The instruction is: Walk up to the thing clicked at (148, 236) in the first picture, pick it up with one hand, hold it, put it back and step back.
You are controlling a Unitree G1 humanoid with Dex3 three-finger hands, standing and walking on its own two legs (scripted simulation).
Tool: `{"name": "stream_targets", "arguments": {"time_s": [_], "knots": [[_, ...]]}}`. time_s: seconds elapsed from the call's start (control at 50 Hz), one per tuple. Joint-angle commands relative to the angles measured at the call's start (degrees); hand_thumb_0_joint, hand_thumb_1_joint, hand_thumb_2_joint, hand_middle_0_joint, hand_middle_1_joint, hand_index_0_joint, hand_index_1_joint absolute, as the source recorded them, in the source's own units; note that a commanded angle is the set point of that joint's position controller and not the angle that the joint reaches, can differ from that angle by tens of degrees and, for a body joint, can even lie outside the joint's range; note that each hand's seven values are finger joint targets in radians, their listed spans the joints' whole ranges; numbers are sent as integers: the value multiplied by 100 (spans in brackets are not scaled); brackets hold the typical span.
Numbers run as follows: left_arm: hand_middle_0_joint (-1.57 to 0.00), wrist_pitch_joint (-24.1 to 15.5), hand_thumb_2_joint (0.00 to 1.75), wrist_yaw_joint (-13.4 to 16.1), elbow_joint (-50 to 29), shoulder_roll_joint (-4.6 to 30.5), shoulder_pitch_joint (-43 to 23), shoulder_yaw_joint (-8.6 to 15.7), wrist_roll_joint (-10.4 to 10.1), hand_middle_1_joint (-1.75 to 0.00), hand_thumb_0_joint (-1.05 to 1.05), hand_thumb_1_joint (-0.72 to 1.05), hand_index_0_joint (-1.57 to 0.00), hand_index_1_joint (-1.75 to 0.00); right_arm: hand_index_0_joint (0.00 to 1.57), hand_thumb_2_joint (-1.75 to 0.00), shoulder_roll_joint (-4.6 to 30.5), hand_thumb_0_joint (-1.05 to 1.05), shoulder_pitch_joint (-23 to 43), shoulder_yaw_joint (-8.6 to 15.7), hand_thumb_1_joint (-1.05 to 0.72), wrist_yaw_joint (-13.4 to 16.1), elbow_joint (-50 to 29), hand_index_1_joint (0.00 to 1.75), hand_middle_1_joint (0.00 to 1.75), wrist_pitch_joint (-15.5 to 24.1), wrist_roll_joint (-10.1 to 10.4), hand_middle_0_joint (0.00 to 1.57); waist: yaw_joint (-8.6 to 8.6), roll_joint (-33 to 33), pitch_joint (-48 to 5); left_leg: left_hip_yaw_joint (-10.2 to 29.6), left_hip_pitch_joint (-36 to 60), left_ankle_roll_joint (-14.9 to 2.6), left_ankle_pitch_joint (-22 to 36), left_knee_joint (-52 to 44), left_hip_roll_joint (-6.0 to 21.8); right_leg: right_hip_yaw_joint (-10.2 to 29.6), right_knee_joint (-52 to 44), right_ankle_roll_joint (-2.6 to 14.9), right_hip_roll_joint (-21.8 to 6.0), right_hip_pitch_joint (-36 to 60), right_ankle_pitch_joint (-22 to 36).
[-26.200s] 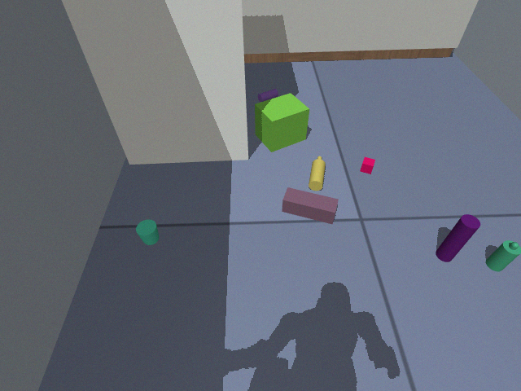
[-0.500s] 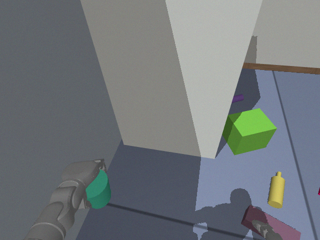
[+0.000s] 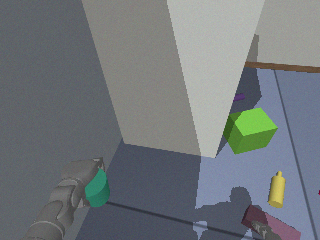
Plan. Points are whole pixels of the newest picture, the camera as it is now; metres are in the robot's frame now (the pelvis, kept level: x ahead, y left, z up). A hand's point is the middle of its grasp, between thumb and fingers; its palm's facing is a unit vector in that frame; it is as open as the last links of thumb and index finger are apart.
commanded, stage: hold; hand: left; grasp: from above
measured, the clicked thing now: (94, 189) +0.30 +0.21 -0.09
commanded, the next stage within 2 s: crouch in 0.02 s
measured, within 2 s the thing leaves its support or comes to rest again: neither
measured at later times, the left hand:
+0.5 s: hand (90, 200) +0.28 +0.23 -0.11, palm faces -0.49 -0.02 -0.87, open 11.3 cm
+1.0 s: hand (109, 210) +0.33 +0.24 -0.37, palm faces -0.46 +0.00 -0.89, open 11.3 cm
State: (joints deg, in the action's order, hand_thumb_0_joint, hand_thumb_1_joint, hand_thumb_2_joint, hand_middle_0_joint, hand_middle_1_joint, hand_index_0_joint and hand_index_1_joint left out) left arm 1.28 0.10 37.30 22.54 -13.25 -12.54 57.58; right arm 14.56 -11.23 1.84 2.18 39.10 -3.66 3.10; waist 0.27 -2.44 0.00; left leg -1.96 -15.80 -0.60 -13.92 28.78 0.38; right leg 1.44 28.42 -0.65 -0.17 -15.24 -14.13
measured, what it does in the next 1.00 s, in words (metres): lowers itself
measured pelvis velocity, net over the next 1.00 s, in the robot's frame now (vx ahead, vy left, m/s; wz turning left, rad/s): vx -0.06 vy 0.00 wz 0.00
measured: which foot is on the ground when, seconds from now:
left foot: down 0.00-1.00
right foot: down 0.00-1.00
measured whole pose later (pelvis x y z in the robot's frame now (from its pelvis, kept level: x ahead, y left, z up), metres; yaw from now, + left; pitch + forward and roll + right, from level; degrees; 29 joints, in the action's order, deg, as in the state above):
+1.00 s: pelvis -0.06 +0.00 -0.22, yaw +0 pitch +33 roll -3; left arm -3.2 22.0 69.4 25.5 -37.2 -1.8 66.4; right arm 13.5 -13.3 3.2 0.1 43.3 1.1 -3.4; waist 8.5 -2.6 -11.5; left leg 0.9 -95.3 -1.2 -33.8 96.2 0.9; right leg -0.9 94.6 -1.1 0.3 -92.9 -34.4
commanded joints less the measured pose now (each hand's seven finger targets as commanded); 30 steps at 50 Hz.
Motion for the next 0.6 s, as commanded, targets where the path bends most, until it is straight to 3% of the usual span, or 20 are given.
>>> {"name": "stream_targets", "arguments": {"time_s": [0.0, 0.06, 0.1, 0.16, 0.22, 0.26, 0.28, 0.32, 0.36, 0.4, 0.5, 0.58], "knots": [[-76, 1, 124, 250, -1350, 1091, -1904, 625, -80, -111, 0, 34, -76, -111, 20, -90, 803, 0, 385, 281, -90, 61, -776, 30, 30, 257, 15, 20, -15, 9, -1555, 56, 916, 21, 1418, -318, -89, -142, -397, 153, 167, 246, 1196], [-78, -20, 123, 166, -1374, 1163, -1959, 604, -60, -107, 0, 35, -77, -108, 20, -90, 778, 0, 419, 267, -91, 74, -784, 30, 30, 238, 24, 20, -1, 92, -1552, 50, 879, -15, 1425, -325, -111, -130, -408, 134, 157, 298, 1254], [-77, -47, 114, 172, -1360, 1442, -2025, 839, -22, -110, 0, 38, -80, -108, 20, -92, 802, 0, 409, 261, -93, 87, -791, 30, 30, 209, 26, 20, -58, 54, -1493, 48, 836, -16, 1375, -343, -121, -119, -443, 139, 145, 331, 1200], [-64, -81, 110, 185, -1279, 1121, -1859, 639, 3, -106, 0, 23, -66, -105, 20, -90, 783, 0, 355, 245, -89, 77, -803, 30, 30, 194, 15, 20, 3, 150, -1450, 51, 849, -19, 1346, -347, -111, -122, -424, 148, 154, 280, 1168], [-63, -126, 109, 349, -924, 1130, -1639, 760, 60, -101, 0, 19, -64, -101, 20, -90, 804, 0, 336, 269, -89, 61, -799, 30, 30, 159, 4, 20, 3, 192, -1186, 65, 699, 0, 1184, -375, -103, -153, -435, 168, 164, 149, 982], [-62, -170, 110, 531, -766, 1068, -1744, 727, 159, -102, 0, 18, -63, -102, 20, -90, 799, 0, 252, 276, -89, 41, -759, 30, 30, 143, -24, 20, 61, 251, -1201, 47, 596, -5, 1140, -302, -125, -139, -387, 156, 154, 58, 961], [-63, -190, 110, 632, -621, 908, -1745, 600, 193, -103, 0, 19, -64, -102, 20, -90, 783, 0, 248, 272, -89, 28, -748, 30, 30, 136, -36, 20, 97, 301, -1105, 67, 557, 2, 1079, -274, -125, -150, -368, 148, 147, -39, 896], [-61, -228, 110, 874, -344, 981, -1840, 707, 277, -102, 0, 17, -62, -101, 20, -90, 818, 0, 177, 308, -89, 13, -676, 30, 30, 123, -61, 20, 123, 287, -1166, 45, 435, 1, 1001, -121, -144, -125, -271, 137, 123, -209, 842], [-61, -247, 108, 1086, -26, 889, -2185, 567, 358, -103, 0, 18, -63, -102, 20, -90, 827, 0, 79, 319, -89, -18, -577, 30, 30, 113, -104, 20, 262, 304, -1220, 47, 274, -2, 898, 115, -139, -122, -97, 123, 108, -497, 801], [-62, -284, 109, 1295, 304, 980, -2537, 601, 485, -105, 0, 21, -64, -104, 20, -90, 871, 0, -47, 351, -89, -52, -447, 30, 30, 127, -145, 20, 335, 202, -1340, 61, -69, 16, 794, 499, -122, -148, 225, 132, 111, -930, 721], [-64, -490, 109, 1838, 988, 724, -2924, 593, 759, -108, 0, 25, -66, -106, 20, -90, 901, 0, -378, 468, -89, -156, -248, 30, 30, 247, -296, 20, 442, 10, -2101, 135, -1189, 88, 591, 1908, -69, -193, 1615, 200, 137, -2351, 479], [-65, -595, 109, 2275, 1338, 988, -3261, 820, 1063, -111, 0, 28, -68, -107, 20, -90, 984, 0, -538, 531, -90, -205, -281, 30, 30, 311, -369, 20, 457, -222, -2799, 151, -2233, 55, 258, 2944, -90, -221, 2641, 221, 144, -3434, 167]]}}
